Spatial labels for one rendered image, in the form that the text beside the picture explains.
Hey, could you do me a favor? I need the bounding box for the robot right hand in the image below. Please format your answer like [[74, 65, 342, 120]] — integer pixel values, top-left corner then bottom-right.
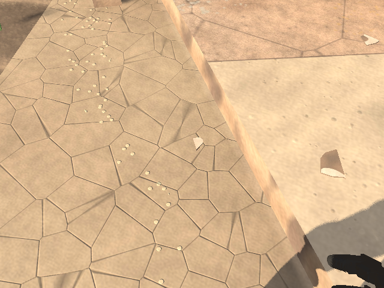
[[327, 254, 384, 288]]

